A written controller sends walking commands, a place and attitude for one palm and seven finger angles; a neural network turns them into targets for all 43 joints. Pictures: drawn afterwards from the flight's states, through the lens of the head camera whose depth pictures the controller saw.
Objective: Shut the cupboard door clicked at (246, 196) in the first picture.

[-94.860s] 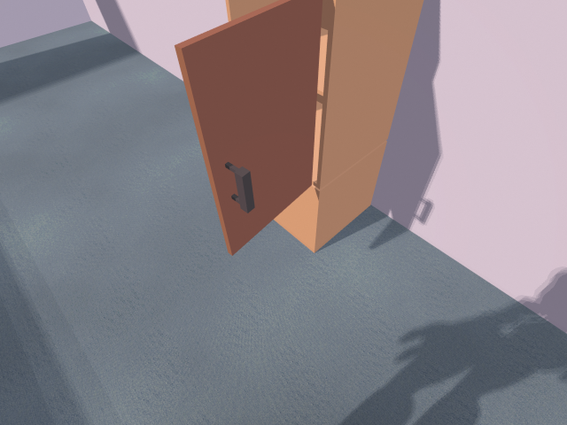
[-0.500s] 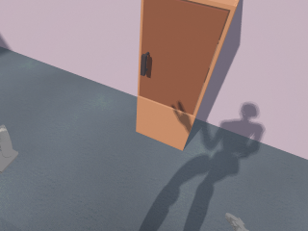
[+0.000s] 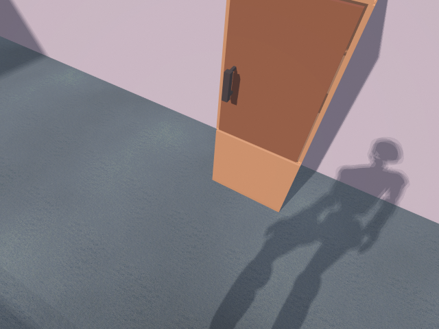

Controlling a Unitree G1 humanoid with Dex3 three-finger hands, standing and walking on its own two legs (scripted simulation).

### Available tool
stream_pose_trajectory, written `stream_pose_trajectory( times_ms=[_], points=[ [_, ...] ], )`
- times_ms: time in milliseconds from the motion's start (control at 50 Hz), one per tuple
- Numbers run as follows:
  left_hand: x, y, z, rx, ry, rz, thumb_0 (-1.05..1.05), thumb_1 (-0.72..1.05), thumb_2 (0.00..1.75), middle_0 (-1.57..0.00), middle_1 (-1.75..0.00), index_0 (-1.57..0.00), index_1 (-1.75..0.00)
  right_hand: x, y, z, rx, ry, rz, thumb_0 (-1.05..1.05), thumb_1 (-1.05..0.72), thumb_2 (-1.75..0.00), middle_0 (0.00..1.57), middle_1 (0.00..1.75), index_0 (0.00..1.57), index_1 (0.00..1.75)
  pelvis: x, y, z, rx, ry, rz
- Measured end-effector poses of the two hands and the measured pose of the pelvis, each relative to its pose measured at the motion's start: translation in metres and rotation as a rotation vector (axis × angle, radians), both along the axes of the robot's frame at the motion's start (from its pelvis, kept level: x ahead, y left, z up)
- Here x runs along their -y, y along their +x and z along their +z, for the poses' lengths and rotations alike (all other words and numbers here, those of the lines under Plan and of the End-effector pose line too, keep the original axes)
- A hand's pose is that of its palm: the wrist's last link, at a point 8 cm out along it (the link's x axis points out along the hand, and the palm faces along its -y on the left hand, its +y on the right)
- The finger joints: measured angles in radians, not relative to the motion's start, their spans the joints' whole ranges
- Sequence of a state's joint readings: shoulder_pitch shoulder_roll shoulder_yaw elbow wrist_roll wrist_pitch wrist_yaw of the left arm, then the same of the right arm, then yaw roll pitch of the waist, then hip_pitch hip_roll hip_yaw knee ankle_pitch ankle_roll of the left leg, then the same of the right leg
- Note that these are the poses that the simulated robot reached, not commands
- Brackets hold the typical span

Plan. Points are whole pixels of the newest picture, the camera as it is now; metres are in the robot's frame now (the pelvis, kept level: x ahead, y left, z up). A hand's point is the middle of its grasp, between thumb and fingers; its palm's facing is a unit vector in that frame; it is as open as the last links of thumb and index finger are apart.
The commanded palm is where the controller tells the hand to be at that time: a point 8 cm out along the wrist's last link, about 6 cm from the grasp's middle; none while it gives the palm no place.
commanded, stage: let the arm hang, fingers relaxed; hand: left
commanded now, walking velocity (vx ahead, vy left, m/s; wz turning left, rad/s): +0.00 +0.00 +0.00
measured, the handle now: (229, 83) +0.93 +0.01 -0.07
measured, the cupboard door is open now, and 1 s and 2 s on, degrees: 0 0 0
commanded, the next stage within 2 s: look to check the result in 0.76 s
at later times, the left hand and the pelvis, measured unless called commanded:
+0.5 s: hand out of the picture -0.01 +0.18 -0.17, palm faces +0.00 -0.99 -0.16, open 7.3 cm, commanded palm none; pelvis +0.01 +0.02 +0.01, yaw -2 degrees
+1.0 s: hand out of the picture -0.03 +0.19 -0.17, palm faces -0.01 -0.99 -0.17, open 7.4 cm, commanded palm none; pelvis +0.01 +0.03 +0.01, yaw -3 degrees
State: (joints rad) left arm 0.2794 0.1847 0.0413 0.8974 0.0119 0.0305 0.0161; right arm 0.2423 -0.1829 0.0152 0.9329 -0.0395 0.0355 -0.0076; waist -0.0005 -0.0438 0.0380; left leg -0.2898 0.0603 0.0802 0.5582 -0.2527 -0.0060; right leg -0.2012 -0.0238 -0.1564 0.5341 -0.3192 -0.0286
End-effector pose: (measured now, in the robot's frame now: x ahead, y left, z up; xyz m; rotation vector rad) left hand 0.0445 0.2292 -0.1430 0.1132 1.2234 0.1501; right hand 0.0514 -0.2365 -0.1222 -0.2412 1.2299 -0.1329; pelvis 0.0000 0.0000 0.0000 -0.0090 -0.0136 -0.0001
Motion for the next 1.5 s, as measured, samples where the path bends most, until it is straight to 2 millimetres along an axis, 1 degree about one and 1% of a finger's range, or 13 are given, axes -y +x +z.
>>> stream_pose_trajectory(
  times_ms=[80, 140, 200, 280, 380, 460, 560, 660, 840, 1000, 1120, 1280, 1500],
  points=[
    [-0.01, -0.03, 0.002, -0.126, 0.014, -0.013, -0.04, 1.0, 0.89, -0.21, -0.3, -0.21, -0.3, -0.004, -0.024, -0.003, -0.087, 0.008, -0.047, 0.01, -0.9, -0.9, 0.2, 0.3, 0.2, 0.29, -0.003, 0.006, 0.006, -0.001, -0.003, -0.01],
    [-0.015, -0.048, 0.006, -0.197, 0.027, -0.017, -0.03, 0.97, 0.89, -0.21, -0.3, -0.21, -0.3, -0.011, -0.038, -0.007, -0.126, 0.027, -0.078, 0.01, -0.9, -0.9, 0.2, 0.3, 0.2, 0.29, -0.007, 0.008, 0.008, 0.006, -0.001, -0.018],
    [-0.018, -0.058, 0.01, -0.237, 0.037, -0.014, -0.01, 0.95, 0.9, -0.2, -0.3, -0.2, -0.3, -0.02, -0.05, -0.012, -0.156, 0.052, -0.098, 0.01, -0.9, -0.9, 0.2, 0.3, 0.2, 0.29, -0.01, 0.01, 0.01, 0.014, 0.002, -0.024],
    [-0.017, -0.064, 0.012, -0.254, 0.04, -0.01, -0.01, 0.92, 0.9, -0.2, -0.29, -0.2, -0.3, -0.035, -0.062, -0.017, -0.188, 0.087, -0.112, 0.01, -0.9, -0.9, 0.2, 0.3, 0.2, 0.29, -0.013, 0.011, 0.011, 0.023, 0.005, -0.029],
    [-0.009, -0.063, 0.011, -0.249, 0.024, -0.012, 0.0, 0.91, 0.9, -0.2, -0.29, -0.2, -0.3, -0.051, -0.072, -0.02, -0.209, 0.123, -0.126, 0.01, -0.9, -0.9, 0.2, 0.3, 0.2, 0.29, -0.016, 0.01, 0.011, 0.027, 0.008, -0.034],
    [-0.001, -0.06, 0.008, -0.238, 0.001, -0.015, 0.0, 0.91, 0.9, -0.2, -0.29, -0.2, -0.3, -0.061, -0.077, -0.02, -0.214, 0.138, -0.138, 0.01, -0.9, -0.9, 0.2, 0.3, 0.2, 0.29, -0.018, 0.01, 0.011, 0.028, 0.009, -0.037],
    [0.008, -0.058, 0.005, -0.229, -0.027, -0.018, 0.0, 0.91, 0.9, -0.2, -0.29, -0.2, -0.3, -0.066, -0.082, -0.02, -0.215, 0.14, -0.152, 0.01, -0.9, -0.9, 0.2, 0.3, 0.2, 0.29, -0.02, 0.01, 0.011, 0.029, 0.01, -0.042],
    [0.012, -0.06, 0.003, -0.236, -0.042, -0.019, 0.0, 0.91, 0.9, -0.2, -0.29, -0.2, -0.3, -0.067, -0.087, -0.019, -0.219, 0.133, -0.164, 0.01, -0.9, -0.9, 0.2, 0.3, 0.2, 0.29, -0.022, 0.009, 0.011, 0.028, 0.011, -0.046],
    [0.004, -0.07, 0.004, -0.269, -0.029, -0.014, 0.0, 0.91, 0.9, -0.2, -0.29, -0.2, -0.3, -0.066, -0.092, -0.017, -0.234, 0.12, -0.173, 0.01, -0.9, -0.9, 0.2, 0.3, 0.2, 0.29, -0.025, 0.009, 0.01, 0.023, 0.011, -0.048],
    [-0.006, -0.072, 0.006, -0.281, -0.007, -0.014, 0.0, 0.91, 0.9, -0.2, -0.29, -0.2, -0.3, -0.064, -0.088, -0.017, -0.226, 0.113, -0.171, 0.01, -0.9, -0.9, 0.2, 0.3, 0.2, 0.29, -0.027, 0.01, 0.01, 0.024, 0.01, -0.052],
    [-0.011, -0.066, 0.007, -0.271, 0.003, -0.023, 0.0, 0.91, 0.9, -0.2, -0.29, -0.2, -0.3, -0.064, -0.081, -0.017, -0.209, 0.113, -0.168, 0.01, -0.9, -0.9, 0.2, 0.3, 0.2, 0.29, -0.029, 0.01, 0.011, 0.024, 0.011, -0.056],
    [-0.013, -0.052, 0.007, -0.238, 0.007, -0.033, 0.0, 0.91, 0.9, -0.2, -0.29, -0.2, -0.3, -0.062, -0.074, -0.017, -0.191, 0.111, -0.164, 0.01, -0.9, -0.9, 0.2, 0.3, 0.2, 0.29, -0.029, 0.012, 0.011, 0.026, 0.012, -0.057],
    [-0.013, -0.04, 0.007, -0.216, 0.007, -0.04, 0.0, 0.91, 0.9, -0.2, -0.29, -0.2, -0.3, -0.058, -0.072, -0.016, -0.195, 0.103, -0.16, 0.01, -0.9, -0.9, 0.2, 0.3, 0.2, 0.29, -0.028, 0.013, 0.011, 0.025, 0.013, -0.053]
  ],
)
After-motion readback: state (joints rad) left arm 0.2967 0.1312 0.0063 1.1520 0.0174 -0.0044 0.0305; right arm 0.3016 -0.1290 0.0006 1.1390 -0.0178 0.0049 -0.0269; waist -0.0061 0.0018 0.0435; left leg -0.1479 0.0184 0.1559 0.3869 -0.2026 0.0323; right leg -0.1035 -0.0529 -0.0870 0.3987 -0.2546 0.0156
